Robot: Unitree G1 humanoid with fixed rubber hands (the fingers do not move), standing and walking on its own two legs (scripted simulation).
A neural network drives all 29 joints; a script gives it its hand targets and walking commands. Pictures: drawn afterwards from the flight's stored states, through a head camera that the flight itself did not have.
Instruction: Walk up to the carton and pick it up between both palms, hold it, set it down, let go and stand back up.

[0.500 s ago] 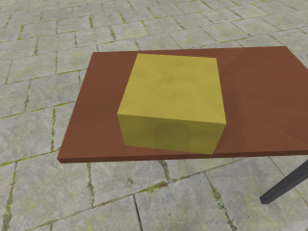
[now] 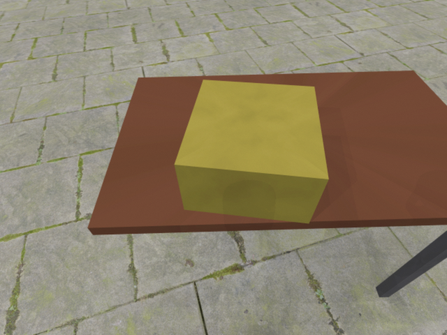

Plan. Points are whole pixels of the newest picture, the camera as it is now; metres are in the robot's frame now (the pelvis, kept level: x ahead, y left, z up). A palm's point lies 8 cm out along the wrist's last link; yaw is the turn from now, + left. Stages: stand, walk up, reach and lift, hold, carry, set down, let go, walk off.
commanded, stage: stand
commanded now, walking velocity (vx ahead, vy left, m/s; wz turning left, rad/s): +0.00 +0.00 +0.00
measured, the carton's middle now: (251, 145) +0.53 -0.04 +0.02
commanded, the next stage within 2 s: none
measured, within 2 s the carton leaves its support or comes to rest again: neither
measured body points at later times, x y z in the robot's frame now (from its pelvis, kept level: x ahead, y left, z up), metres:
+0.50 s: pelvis +0.00 +0.00 +0.00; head +0.01 +0.00 +0.45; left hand -0.02 +0.20 -0.16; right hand -0.03 -0.19 -0.16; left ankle -0.01 +0.12 -0.74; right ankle -0.01 -0.12 -0.74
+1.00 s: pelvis +0.01 +0.01 +0.00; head +0.02 +0.01 +0.45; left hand -0.02 +0.21 -0.16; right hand -0.02 -0.19 -0.16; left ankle -0.01 +0.12 -0.74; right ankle -0.01 -0.12 -0.74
